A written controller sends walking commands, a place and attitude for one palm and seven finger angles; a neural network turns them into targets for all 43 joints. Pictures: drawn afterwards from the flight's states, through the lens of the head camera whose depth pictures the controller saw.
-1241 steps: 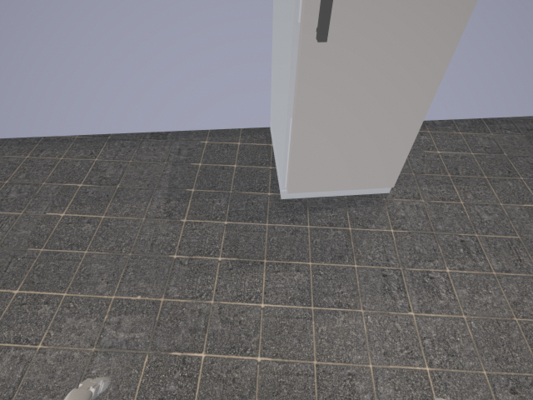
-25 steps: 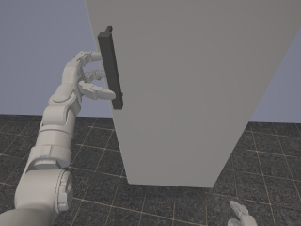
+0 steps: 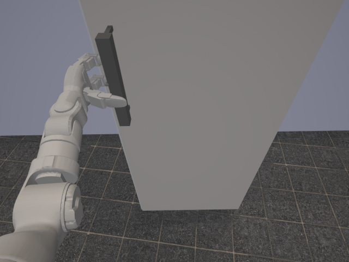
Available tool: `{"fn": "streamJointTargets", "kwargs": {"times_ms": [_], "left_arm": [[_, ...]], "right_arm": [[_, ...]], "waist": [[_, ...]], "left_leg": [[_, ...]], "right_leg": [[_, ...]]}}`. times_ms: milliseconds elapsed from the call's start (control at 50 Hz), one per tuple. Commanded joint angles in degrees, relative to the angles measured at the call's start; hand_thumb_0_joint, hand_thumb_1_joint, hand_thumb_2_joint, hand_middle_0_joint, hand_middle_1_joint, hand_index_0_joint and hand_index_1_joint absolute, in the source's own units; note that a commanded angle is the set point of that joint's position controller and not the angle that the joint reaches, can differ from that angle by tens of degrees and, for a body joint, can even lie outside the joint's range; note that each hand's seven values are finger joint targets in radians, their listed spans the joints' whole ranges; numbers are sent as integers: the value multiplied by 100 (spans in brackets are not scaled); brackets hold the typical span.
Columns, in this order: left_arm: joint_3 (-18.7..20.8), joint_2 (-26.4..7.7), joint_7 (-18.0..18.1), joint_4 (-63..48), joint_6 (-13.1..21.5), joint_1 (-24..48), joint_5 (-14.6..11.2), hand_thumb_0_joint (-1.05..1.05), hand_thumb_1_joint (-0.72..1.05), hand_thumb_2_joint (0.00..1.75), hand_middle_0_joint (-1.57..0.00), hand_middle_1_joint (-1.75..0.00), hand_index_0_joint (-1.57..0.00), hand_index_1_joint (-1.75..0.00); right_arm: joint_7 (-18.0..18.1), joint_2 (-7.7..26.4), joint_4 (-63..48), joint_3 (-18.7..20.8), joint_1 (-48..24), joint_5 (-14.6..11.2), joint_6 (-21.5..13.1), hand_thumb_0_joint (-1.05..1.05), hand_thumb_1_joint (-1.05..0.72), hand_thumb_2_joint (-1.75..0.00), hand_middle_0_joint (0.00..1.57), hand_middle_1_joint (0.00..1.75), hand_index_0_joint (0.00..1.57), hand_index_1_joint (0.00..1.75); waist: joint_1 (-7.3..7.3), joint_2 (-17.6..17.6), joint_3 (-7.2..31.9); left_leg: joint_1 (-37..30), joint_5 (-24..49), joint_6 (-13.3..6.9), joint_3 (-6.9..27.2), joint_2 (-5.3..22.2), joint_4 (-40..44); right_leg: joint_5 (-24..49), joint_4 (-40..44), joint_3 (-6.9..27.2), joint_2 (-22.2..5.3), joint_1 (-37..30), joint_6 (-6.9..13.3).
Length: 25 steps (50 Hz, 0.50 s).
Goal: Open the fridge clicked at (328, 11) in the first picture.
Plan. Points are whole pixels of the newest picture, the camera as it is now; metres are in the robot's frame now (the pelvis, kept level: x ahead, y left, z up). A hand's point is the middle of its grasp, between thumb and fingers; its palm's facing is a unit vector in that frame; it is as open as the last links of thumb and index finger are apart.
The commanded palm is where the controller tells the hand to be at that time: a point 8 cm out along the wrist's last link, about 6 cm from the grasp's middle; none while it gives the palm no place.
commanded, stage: slide the fingers in behind the handle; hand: left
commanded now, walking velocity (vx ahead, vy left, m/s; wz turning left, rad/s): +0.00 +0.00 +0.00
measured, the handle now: (118, 80) +0.49 +0.14 +0.19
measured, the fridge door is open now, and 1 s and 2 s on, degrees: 0 0 0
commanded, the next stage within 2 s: grip the handle and tug to test in 1.72 s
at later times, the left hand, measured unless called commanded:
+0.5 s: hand (107, 87) +0.44 +0.16 +0.20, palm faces +0.03 -1.00 +0.01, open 14.0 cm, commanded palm +0.42 +0.21 +0.20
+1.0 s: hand (117, 88) +0.44 +0.13 +0.20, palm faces +0.02 -1.00 +0.02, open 14.0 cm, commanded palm +0.42 +0.19 +0.20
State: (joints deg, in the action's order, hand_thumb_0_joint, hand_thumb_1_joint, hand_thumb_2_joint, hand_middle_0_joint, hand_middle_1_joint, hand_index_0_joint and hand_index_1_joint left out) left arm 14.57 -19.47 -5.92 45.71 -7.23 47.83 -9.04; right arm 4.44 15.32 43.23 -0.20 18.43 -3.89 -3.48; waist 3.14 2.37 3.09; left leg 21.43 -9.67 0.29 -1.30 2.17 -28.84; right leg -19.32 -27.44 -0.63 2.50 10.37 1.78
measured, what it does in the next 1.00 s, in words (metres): stands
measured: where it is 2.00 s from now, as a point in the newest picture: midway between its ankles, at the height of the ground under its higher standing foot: outside the picture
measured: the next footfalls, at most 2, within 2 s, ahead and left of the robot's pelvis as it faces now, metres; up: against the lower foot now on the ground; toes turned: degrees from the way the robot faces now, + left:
none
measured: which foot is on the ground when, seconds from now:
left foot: down 0.00-1.00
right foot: down 0.00-1.00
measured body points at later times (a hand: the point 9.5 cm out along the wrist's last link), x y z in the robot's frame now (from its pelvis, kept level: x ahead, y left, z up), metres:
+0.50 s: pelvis +0.00 +0.01 +0.00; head +0.00 +0.00 +0.45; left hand +0.43 +0.21 +0.20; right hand +0.12 -0.24 -0.11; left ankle +0.06 +0.13 -0.74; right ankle -0.06 -0.10 -0.73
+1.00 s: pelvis +0.00 +0.01 +0.00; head +0.00 +0.00 +0.45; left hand +0.44 +0.19 +0.20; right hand +0.11 -0.25 -0.11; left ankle +0.06 +0.13 -0.74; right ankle -0.06 -0.10 -0.73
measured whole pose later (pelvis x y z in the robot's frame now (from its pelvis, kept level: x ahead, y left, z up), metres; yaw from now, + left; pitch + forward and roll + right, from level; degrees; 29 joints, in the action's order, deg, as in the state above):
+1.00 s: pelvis +0.00 +0.01 +0.00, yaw +0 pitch +2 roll -1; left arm 10.4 -13.6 -1.2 38.5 -10.3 45.2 -9.7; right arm 4.1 14.4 42.5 -0.6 15.4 -3.7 -3.8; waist 1.9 2.3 2.8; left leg 20.3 -9.7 -0.2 -1.5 1.6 -28.3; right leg -19.0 -26.3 -0.5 1.9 8.9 1.2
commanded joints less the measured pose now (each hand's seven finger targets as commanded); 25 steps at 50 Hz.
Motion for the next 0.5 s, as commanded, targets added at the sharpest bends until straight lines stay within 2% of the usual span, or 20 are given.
{"fn": "streamJointTargets", "kwargs": {"times_ms": [0, 20, 60, 80, 100, 120, 160, 200, 220, 260, 300, 340, 360, 380, 420, 480], "left_arm": [[376, -1443, 57, -1284, 420, 2778, -28, 0, -50, 30, -30, -120, -30, -120], [364, -1393, 47, -1260, 425, 2707, -32, 0, -50, 30, -30, -120, -30, -120], [273, -1313, 43, -1550, 476, 2591, -17, 0, -50, 30, -30, -120, -30, -120], [246, -1269, 49, -1572, 460, 2579, -27, 0, -50, 30, -30, -120, -30, -120], [180, -1218, 49, -1654, 449, 2710, -34, 0, -50, 30, -30, -120, -30, -120], [228, -1242, 49, -1571, 419, 2659, -51, 0, -50, 30, -30, -120, -30, -120], [236, -1291, 41, -1726, 415, 2591, -61, 0, -50, 30, -30, -120, -30, -120], [15, -1011, 46, -1867, 391, 2836, -88, 0, -50, 30, -30, -120, -30, -120], [-88, -883, 46, -2016, 385, 2849, -88, 0, -50, 30, -30, -120, -30, -120], [-79, -871, 64, -1927, 316, 2653, -115, 0, -50, 30, -30, -120, -30, -120], [-49, -919, 97, -1840, 259, 2881, -125, 0, -50, 30, -30, -120, -30, -120], [-162, -755, 133, -1845, 224, 3005, -123, 0, -50, 30, -30, -120, -30, -120], [-151, -789, 169, -1884, 233, 2962, -96, 0, -50, 30, -30, -120, -30, -120], [-247, -668, 191, -1902, 216, 3010, -91, 0, -50, 30, -30, -120, -30, -120], [-210, -664, 251, -1790, 224, 3122, -93, 0, -50, 30, -30, -120, -30, -120], [31, -877, 290, -1617, 238, 2856, -106, 0, -50, 30, -30, -120, -30, -120]], "right_arm": [[62, 784, -778, 267, -332, 14, -281, 0, -90, -90, 20, 30, 20, 30], [60, 768, -786, 270, -339, 13, -284, 0, -90, -90, 20, 30, 20, 30], [48, 771, -889, 284, -364, 10, -300, 0, -90, -90, 20, 30, 20, 30], [49, 755, -889, 267, -409, 1, -306, 0, -90, -90, 20, 30, 20, 30], [52, 749, -883, 267, -424, -7, -307, 0, -90, -90, 20, 30, 20, 30], [53, 753, -864, 264, -405, -6, -303, 0, -90, -90, 20, 30, 20, 30], [64, 783, -904, 269, -425, -4, -292, 0, -90, -90, 20, 30, 20, 30], [70, 727, -907, 253, -518, -27, -320, 0, -90, -90, 20, 30, 20, 30], [60, 710, -916, 256, -531, -23, -340, 0, -90, -90, 20, 30, 20, 30], [74, 735, -912, 245, -541, -21, -342, 0, -90, -90, 20, 30, 20, 30], [84, 728, -841, 229, -565, -26, -333, 0, -90, -90, 20, 30, 20, 30], [80, 704, -829, 220, -590, -23, -338, 0, -90, -90, 20, 30, 20, 30], [81, 723, -844, 224, -590, -9, -340, 0, -90, -90, 20, 30, 20, 30], [72, 691, -854, 204, -630, -17, -352, 0, -90, -90, 20, 30, 20, 30], [67, 695, -798, 206, -594, 8, -357, 0, -90, -90, 20, 30, 20, 30], [67, 728, -828, 196, -619, 26, -338, 0, -90, -90, 20, 30, 20, 30]], "waist": [[-49, -420, 1589], [-65, -447, 1568], [-102, -229, 1740], [-110, -245, 1728], [-50, -230, 1653], [-62, -344, 1615], [-86, -274, 1651], [-14, -253, 1596], [-31, -94, 1710], [-38, -68, 1620], [14, -247, 1505], [39, -218, 1491], [4, -49, 1582], [8, 36, 1604], [42, -154, 1622], [-56, -364, 1654]], "left_leg": [[-1592, 906, -300, 30, -218, 36], [-1597, 892, -297, 29, -210, 41], [-1766, 970, -298, 22, -205, 33], [-1765, 965, -296, 32, -195, 54], [-1783, 913, -301, 20, -189, 38], [-1745, 874, -296, 35, -186, 41], [-1806, 915, -302, 36, -184, 57], [-1897, 857, -297, 57, -175, 57], [-1997, 925, -281, 61, -175, 46], [-2023, 870, -282, 74, -171, 43], [-1920, 768, -277, 105, -164, 67], [-1948, 737, -265, 123, -170, 71], [-2040, 798, -262, 121, -167, 69], [-2055, 787, -241, 151, -158, 81], [-2054, 758, -237, 172, -146, 80], [-1931, 831, -249, 163, -155, 96]], "right_leg": [[2207, 447, 91, -14, 495, -210], [2203, 446, 96, -11, 515, -215], [2147, 426, 78, -4, 447, -195], [2120, 440, 68, 7, 486, -185], [2063, 467, 79, 20, 580, -195], [2025, 474, 70, 26, 587, -193], [2026, 470, 61, 16, 505, -188], [1900, 504, 51, 40, 668, -176], [1917, 486, 39, 51, 682, -159], [1778, 526, 25, 48, 710, -158], [1704, 547, 28, 47, 783, -161], [1647, 552, 14, 46, 846, -155], [1634, 538, 13, 30, 793, -141], [1576, 519, -10, 34, 847, -126], [1522, 529, -23, 47, 898, -129], [1662, 497, -9, 22, 708, -126]]}}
